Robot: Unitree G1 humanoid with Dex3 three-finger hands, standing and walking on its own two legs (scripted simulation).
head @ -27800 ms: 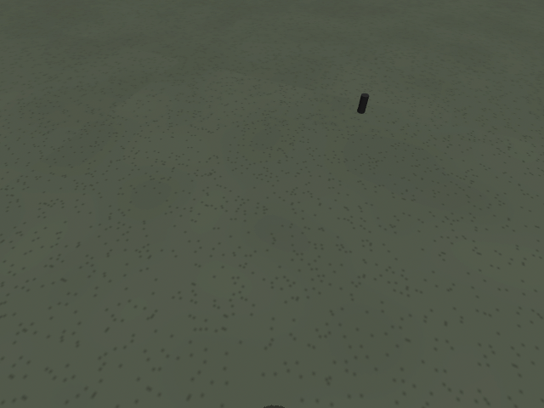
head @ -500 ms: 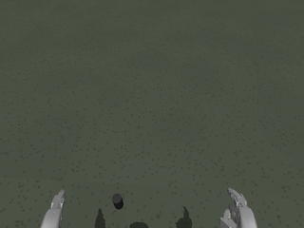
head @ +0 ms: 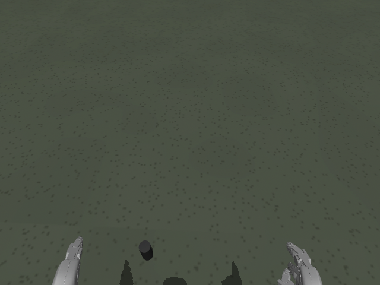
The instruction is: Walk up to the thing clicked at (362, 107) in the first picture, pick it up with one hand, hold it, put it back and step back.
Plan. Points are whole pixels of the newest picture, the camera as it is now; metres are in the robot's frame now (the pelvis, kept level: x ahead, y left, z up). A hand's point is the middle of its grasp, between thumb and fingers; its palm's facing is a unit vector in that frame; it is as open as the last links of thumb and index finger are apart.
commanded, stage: home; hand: left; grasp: from the side
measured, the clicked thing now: (146, 250) +0.39 +0.18 -0.66
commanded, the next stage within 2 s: stand in 0.98 s
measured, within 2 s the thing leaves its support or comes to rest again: neither
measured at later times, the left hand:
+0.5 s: hand out of the picture +0.16 +0.18 -0.06, palm faces +0.10 -0.95 -0.29, open 17.4 cm
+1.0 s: hand (96, 281) +0.17 +0.19 -0.06, palm faces +0.10 -0.95 -0.29, open 17.4 cm
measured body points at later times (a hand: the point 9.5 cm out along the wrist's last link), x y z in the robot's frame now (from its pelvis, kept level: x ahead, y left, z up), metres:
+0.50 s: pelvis +0.00 +0.00 +0.00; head +0.02 +0.00 +0.45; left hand +0.15 +0.23 -0.04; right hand +0.16 -0.24 -0.07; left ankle +0.01 +0.13 -0.69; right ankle +0.00 -0.13 -0.69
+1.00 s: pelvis +0.00 +0.00 +0.00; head +0.03 +0.00 +0.45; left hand +0.16 +0.24 -0.04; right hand +0.16 -0.24 -0.07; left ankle +0.01 +0.13 -0.69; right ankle +0.00 -0.13 -0.69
